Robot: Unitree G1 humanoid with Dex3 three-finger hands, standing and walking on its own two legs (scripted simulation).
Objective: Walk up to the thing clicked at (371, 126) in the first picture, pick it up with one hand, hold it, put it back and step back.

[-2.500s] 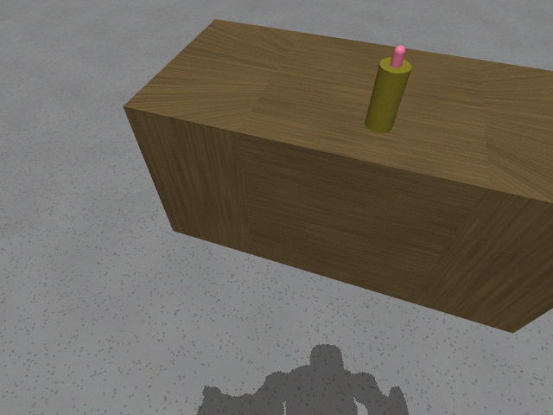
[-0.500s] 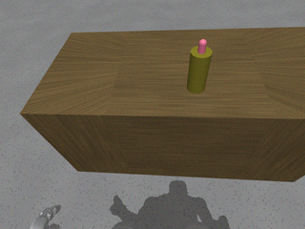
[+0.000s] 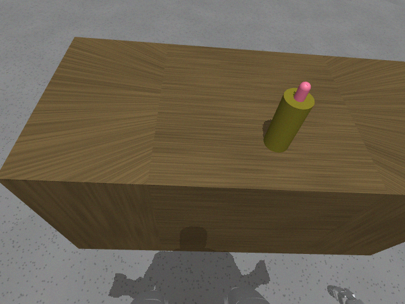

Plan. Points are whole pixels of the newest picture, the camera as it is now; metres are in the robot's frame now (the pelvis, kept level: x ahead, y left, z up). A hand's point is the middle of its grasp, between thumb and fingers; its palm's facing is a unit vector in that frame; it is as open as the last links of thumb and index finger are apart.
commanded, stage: walk up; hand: right
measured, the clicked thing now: (289, 116) +0.55 -0.22 +0.00
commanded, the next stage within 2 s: stand in 1.30 s
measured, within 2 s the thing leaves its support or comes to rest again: neither
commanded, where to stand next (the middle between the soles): +0.07 -0.02 m, yaw +1 degrees
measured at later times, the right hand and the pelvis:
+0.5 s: hand out of the picture +0.11 -0.27 -0.14, palm faces +0.03 +0.94 -0.34, open 7.4 cm; pelvis +0.02 -0.01 +0.01, yaw -3 degrees
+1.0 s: hand out of the picture +0.08 -0.27 -0.14, palm faces +0.05 +0.94 -0.34, open 7.4 cm; pelvis +0.02 -0.01 +0.02, yaw -3 degrees
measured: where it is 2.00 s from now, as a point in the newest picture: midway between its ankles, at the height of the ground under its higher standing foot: outside the picture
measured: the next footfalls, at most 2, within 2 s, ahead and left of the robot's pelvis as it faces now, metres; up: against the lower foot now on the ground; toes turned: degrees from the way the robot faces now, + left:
right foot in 0.14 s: +0.06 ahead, -0.13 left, +0.00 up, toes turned -2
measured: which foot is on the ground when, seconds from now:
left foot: down 0.00-1.00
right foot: up 0.00-0.12, down 0.14-1.00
